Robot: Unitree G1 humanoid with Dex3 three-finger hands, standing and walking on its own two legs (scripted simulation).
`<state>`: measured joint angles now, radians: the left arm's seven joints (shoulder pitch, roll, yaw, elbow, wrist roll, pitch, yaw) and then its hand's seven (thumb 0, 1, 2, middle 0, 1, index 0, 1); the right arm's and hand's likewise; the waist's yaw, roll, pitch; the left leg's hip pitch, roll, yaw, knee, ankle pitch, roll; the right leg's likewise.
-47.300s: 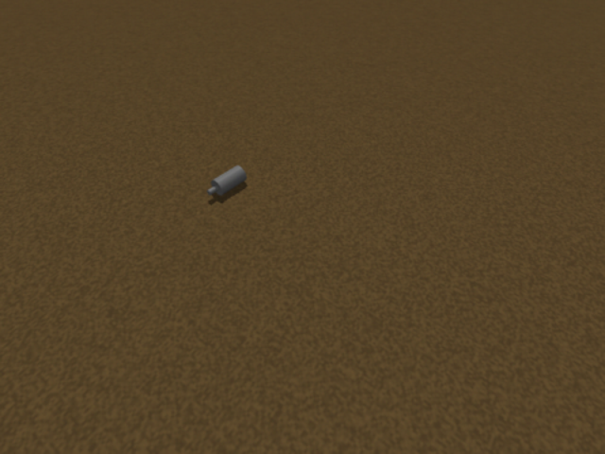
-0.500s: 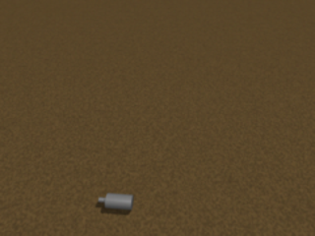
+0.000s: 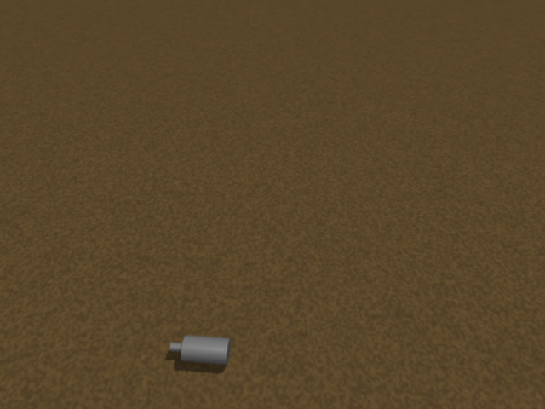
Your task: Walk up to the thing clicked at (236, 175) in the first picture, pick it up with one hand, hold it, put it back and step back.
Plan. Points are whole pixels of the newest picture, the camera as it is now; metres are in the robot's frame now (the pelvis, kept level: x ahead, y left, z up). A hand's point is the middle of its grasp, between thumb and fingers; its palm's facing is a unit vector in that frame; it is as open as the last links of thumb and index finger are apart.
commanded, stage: stand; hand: left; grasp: from above
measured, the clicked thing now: (199, 348) +0.47 +0.25 -0.74
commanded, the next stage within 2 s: step back in 0.70 s
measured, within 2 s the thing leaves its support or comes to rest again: neither
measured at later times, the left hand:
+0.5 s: hand out of the picture +0.07 +0.25 -0.16, palm faces +0.02 -0.94 -0.34, open 7.4 cm
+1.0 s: hand out of the picture +0.09 +0.31 -0.18, palm faces -0.02 -0.92 -0.39, open 7.4 cm
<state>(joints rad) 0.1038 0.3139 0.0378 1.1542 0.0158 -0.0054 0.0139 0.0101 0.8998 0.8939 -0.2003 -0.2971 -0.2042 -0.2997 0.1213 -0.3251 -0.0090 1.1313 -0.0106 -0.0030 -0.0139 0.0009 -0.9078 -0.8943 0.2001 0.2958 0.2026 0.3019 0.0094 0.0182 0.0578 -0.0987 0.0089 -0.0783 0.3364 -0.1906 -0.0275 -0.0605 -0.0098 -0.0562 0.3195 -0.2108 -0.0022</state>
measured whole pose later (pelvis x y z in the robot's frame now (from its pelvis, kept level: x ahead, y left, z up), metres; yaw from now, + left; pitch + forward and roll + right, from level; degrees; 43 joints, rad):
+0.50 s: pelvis +0.00 +0.00 +0.00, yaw +0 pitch -2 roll +0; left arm 0.11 0.32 0.03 1.15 0.01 -0.01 0.01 0.01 0.90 0.89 -0.20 -0.30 -0.20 -0.30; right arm 0.12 -0.33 0.00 1.13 -0.01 0.00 -0.01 0.00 -0.91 -0.89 0.20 0.30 0.20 0.30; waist 0.01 0.01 0.05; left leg -0.10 0.01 -0.08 0.33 -0.19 -0.03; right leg -0.07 -0.01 -0.06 0.32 -0.21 -0.01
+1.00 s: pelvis -0.04 +0.04 -0.02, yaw +1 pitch -1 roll -1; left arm 0.05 0.38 0.07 0.95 0.02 0.03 0.02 0.01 0.90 0.89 -0.20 -0.30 -0.21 -0.30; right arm 0.15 -0.41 -0.06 0.97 0.00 0.04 0.01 0.00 -0.91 -0.89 0.20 0.30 0.20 0.30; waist -0.03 -0.01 0.17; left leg -0.27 -0.01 -0.05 0.64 -0.32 0.03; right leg -0.30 -0.08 -0.04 0.62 -0.30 0.04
